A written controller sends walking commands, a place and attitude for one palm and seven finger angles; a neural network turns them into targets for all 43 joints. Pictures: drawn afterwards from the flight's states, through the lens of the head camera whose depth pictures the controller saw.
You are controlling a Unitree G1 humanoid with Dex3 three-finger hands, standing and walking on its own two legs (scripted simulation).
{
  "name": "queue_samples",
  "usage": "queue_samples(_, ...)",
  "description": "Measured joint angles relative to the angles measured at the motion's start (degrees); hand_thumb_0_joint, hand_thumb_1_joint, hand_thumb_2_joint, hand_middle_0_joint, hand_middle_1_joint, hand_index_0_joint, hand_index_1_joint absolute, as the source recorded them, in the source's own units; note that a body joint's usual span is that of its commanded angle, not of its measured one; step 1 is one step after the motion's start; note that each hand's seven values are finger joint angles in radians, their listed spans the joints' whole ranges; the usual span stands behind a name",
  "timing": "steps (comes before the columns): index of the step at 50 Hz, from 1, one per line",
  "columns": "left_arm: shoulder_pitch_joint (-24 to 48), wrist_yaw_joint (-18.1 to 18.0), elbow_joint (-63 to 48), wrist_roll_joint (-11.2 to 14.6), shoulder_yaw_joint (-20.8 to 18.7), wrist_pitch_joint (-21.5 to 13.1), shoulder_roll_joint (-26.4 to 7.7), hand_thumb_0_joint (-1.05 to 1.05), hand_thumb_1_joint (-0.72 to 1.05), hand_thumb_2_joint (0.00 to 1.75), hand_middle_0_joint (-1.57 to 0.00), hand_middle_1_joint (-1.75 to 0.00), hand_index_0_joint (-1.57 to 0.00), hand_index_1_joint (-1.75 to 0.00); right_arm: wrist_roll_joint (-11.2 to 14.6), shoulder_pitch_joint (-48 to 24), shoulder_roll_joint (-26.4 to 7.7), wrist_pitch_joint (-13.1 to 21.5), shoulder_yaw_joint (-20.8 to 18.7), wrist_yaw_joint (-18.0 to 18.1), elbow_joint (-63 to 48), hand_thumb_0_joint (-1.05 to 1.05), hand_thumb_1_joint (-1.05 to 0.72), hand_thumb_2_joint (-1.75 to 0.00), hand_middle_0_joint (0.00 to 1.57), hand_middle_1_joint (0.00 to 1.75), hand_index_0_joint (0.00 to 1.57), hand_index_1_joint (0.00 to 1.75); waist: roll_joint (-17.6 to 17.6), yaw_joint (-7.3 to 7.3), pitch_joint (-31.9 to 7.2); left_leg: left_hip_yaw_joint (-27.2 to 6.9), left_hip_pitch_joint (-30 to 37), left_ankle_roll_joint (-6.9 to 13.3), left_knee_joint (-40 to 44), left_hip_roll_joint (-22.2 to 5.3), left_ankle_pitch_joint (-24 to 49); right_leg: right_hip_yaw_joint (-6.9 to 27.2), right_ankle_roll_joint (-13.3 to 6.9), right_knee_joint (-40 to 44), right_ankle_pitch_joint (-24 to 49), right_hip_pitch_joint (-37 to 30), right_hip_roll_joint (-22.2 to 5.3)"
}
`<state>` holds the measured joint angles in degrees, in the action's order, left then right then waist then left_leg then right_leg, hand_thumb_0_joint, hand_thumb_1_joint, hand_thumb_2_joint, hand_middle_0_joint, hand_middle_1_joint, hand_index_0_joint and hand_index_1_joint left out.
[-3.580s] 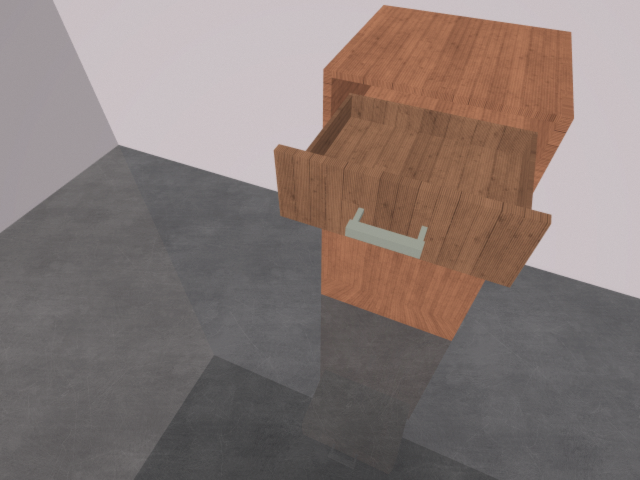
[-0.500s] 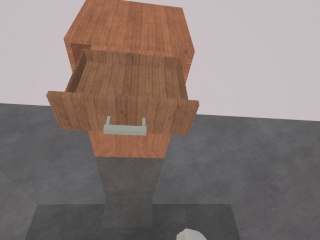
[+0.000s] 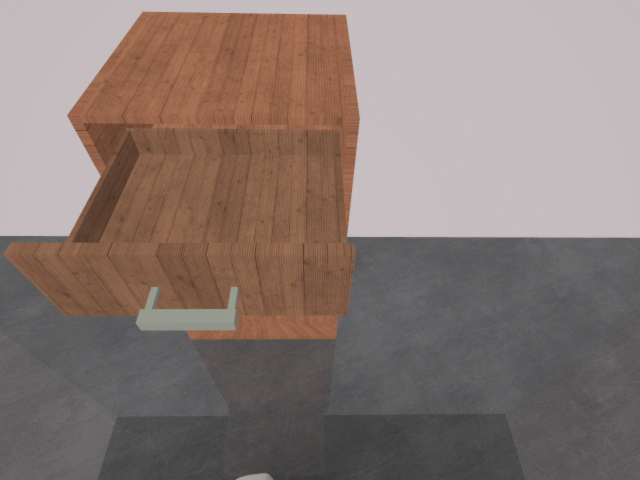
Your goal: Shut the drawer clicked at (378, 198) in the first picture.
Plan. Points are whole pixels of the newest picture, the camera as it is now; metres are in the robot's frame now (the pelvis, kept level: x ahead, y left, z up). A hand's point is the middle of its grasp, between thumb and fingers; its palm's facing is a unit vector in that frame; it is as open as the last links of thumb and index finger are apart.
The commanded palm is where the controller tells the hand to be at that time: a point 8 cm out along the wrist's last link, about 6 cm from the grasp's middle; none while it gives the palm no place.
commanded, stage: come to a stop and stand still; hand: left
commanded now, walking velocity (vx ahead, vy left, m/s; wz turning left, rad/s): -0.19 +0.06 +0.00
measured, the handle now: (191, 306) +0.33 +0.20 +0.00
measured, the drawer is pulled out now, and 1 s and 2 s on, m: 0.28 0.28 0.28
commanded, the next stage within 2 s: look again from close up in 1.28 s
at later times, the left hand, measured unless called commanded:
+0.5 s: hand out of the picture -0.05 +0.19 -0.19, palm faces +0.01 -0.98 -0.22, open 7.4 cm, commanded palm none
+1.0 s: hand out of the picture -0.10 +0.18 -0.18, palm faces +0.05 -0.98 -0.20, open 7.4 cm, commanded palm none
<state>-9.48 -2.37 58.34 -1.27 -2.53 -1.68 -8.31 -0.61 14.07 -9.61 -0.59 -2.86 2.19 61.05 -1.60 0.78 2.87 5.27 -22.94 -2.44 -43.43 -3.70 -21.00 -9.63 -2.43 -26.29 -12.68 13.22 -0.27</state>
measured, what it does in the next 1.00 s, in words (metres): walks backwards: left foot, then right foot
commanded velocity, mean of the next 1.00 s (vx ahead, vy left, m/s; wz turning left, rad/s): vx -0.02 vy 0.00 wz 0.00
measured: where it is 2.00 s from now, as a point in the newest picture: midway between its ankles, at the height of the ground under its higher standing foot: outside the picture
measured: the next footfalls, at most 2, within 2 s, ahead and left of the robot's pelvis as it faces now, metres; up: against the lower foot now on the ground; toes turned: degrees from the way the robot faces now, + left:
left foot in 0.08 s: +0.10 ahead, +0.09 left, +0.00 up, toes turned +5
right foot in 0.38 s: -0.06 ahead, -0.11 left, +0.00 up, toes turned +2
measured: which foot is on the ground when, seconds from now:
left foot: up 0.00-0.06, down 0.08-0.70, up 0.72-0.84, down 0.86-1.00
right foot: down 0.00-0.12, up 0.14-0.36, down 0.38-1.00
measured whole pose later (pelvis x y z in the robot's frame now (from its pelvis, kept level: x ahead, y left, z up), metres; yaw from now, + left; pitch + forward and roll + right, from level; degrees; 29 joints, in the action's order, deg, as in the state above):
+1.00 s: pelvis -0.13 +0.00 -0.01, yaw +1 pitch -2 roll +1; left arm -16.8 -1.7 57.1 -1.1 -1.2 1.6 -10.1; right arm -1.2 19.9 -7.7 -1.4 -0.7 0.7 60.1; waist 1.6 0.3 0.2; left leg 3.0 -17.1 3.0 -31.9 1.9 -12.8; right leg 1.3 -1.0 -40.2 -20.3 19.2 -0.5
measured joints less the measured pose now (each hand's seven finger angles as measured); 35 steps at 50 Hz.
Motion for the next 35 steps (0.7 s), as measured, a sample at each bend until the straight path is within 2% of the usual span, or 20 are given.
queue_samples(2,-0.8,0.0,0.3,0.0,0.0,0.9,-0.4,-0.03,0.94,0.90,-0.20,-0.29,-0.20,-0.30,0.0,-2.4,0.0,-0.4,0.0,-0.2,-1.5,0.00,-0.91,-0.90,0.19,0.30,0.20,0.29,0.4,-0.64,0.4,0.1,1.5,0.0,4.3,0.8,1.8,0.3,0.2,-1.6,-1.1,0.0,0.1)
queue_samples(4,-1.7,0.0,0.4,0.1,-0.2,1.8,-0.8,-0.02,0.93,0.90,-0.20,-0.29,-0.20,-0.30,-0.1,-4.2,0.2,-0.5,-0.1,-0.4,-2.9,0.00,-0.91,-0.90,0.19,0.30,0.20,0.29,1.0,-1.07,0.9,0.2,3.8,0.7,9.3,1.3,7.8,0.5,0.5,-4.1,-2.6,0.3,0.0)
queue_samples(6,-2.3,-0.1,0.4,0.2,-0.4,2.7,-1.6,-0.01,0.92,0.90,-0.20,-0.29,-0.20,-0.30,-0.3,-5.6,0.9,-0.4,0.1,-0.5,-3.9,0.00,-0.91,-0.90,0.19,0.30,0.20,0.29,2.9,-1.73,1.5,1.0,4.6,4.2,9.8,2.4,8.9,1.2,1.1,-6.3,-3.9,0.6,-1.1)
queue_samples(8,-2.8,-0.3,0.3,0.2,-0.4,3.7,-2.0,-0.01,0.92,0.90,-0.20,-0.29,-0.20,-0.30,-0.5,-6.7,1.2,-0.2,0.6,-0.5,-4.9,0.00,-0.91,-0.90,0.20,0.30,0.20,0.29,3.7,-2.45,1.8,1.6,5.0,6.3,10.7,3.0,8.3,3.0,2.0,-11.9,-10.7,2.6,-1.3)
queue_samples(10,-3.2,-0.3,0.4,0.2,-0.5,4.1,-2.2,-0.01,0.91,0.90,-0.20,-0.29,-0.20,-0.30,-0.7,-7.7,1.4,-0.1,1.1,-0.3,-5.7,0.00,-0.91,-0.90,0.20,0.30,0.20,0.29,3.8,-2.64,2.1,1.6,5.1,6.9,12.3,3.3,9.3,5.9,2.3,-21.1,-15.3,5.2,-0.7)
queue_samples(13,-4.1,-0.2,0.5,0.1,-0.5,4.1,-2.6,0.00,0.91,0.90,-0.20,-0.29,-0.20,-0.30,-0.6,-8.9,1.6,0.0,1.6,-0.3,-5.9,0.00,-0.91,-0.90,0.20,0.30,0.20,0.29,3.8,-2.99,2.0,1.7,5.2,6.9,14.9,3.7,11.6,8.6,2.9,-28.9,-15.4,7.0,-0.6)
queue_samples(16,-5.5,-0.4,0.9,0.2,0.2,3.8,-2.5,0.00,0.91,0.90,-0.20,-0.29,-0.20,-0.30,-0.4,-9.3,1.5,-0.1,1.8,-0.8,-6.0,0.00,-0.90,-0.90,0.20,0.30,0.20,0.30,2.9,-2.96,1.1,1.5,4.2,6.7,15.5,3.5,13.0,9.0,3.1,-25.5,-15.3,5.2,-1.2)
queue_samples(18,-7.0,-0.6,0.4,0.1,1.3,2.8,-2.5,0.00,0.91,0.90,-0.20,-0.29,-0.20,-0.30,-0.2,-9.0,0.8,-0.1,1.9,-1.3,-7.0,0.00,-0.90,-0.90,0.20,0.30,0.20,0.30,2.0,-2.79,0.9,1.2,1.9,6.2,12.2,3.0,12.2,9.0,2.1,-13.4,-9.8,1.5,-1.9)
queue_samples(19,-8.1,-0.7,-0.2,0.0,1.7,2.2,-3.0,0.00,0.91,0.90,-0.20,-0.29,-0.20,-0.30,0.0,-8.8,1.0,-0.2,2.0,-1.6,-7.8,0.00,-0.90,-0.90,0.20,0.30,0.20,0.30,3.1,-2.83,0.7,2.0,0.7,6.0,10.4,3.5,11.6,10.6,1.3,-8.3,-8.1,0.5,-3.0)
queue_samples(22,-8.6,-0.2,0.1,-0.3,2.9,2.6,-2.3,0.00,0.91,0.90,-0.20,-0.29,-0.20,-0.30,0.1,-7.4,0.1,-0.6,1.6,-2.4,-8.5,0.00,-0.90,-0.90,0.20,0.30,0.20,0.30,1.2,-1.21,2.0,0.6,0.3,5.0,7.8,2.9,10.9,9.6,3.7,-11.1,-7.6,0.9,-2.4)
queue_samples(23,-9.0,0.1,-0.1,-0.3,3.1,2.9,-2.1,0.00,0.91,0.90,-0.20,-0.29,-0.20,-0.30,0.0,-6.3,-0.1,-0.8,1.5,-2.6,-8.4,0.00,-0.90,-0.90,0.20,0.30,0.20,0.30,0.8,-0.78,1.7,0.2,0.4,4.8,7.6,2.9,10.7,9.2,3.9,-11.5,-7.8,0.8,-2.4)
queue_samples(29,-9.5,0.4,-2.4,-0.2,2.5,3.5,-1.7,0.00,0.91,0.90,-0.20,-0.29,-0.20,-0.30,-0.7,1.2,-1.4,-1.9,0.8,-2.6,-6.5,0.00,-0.91,-0.90,0.20,0.30,0.20,0.30,0.0,0.43,-0.9,-1.5,-0.7,5.7,9.4,3.7,10.3,9.6,2.0,-12.0,-11.7,2.2,-1.2)
queue_samples(33,-9.6,0.5,-3.7,-0.2,1.7,2.5,-1.7,0.00,0.91,0.90,-0.20,-0.29,-0.20,-0.30,-0.8,3.7,-1.9,-2.9,0.6,-2.5,-3.8,0.00,-0.91,-0.90,0.20,0.30,0.20,0.29,-0.2,0.12,-1.2,-2.4,-1.2,5.5,12.0,4.3,10.8,10.2,0.5,-11.2,-10.9,3.3,-0.4)
queue_samples(35,-10.5,0.5,-3.8,-0.2,1.5,2.3,-1.6,0.00,0.91,0.90,-0.20,-0.29,-0.20,-0.30,-0.8,4.1,-1.9,-3.6,0.4,-2.5,-3.0,0.00,-0.91,-0.90,0.20,0.30,0.20,0.29,-0.2,-0.12,-1.5,-2.9,-2.0,4.5,11.3,4.7,6.8,10.4,0.6,-10.3,-9.9,3.5,-0.3)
